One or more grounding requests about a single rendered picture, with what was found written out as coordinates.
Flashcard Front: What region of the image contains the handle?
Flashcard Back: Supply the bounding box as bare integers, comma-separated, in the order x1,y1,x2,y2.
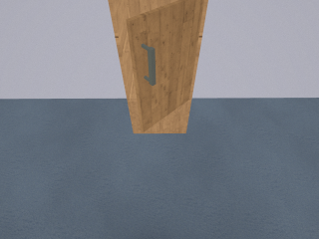
141,44,157,86

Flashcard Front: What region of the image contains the cupboard door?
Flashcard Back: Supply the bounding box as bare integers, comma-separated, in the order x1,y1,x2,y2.
126,0,204,132

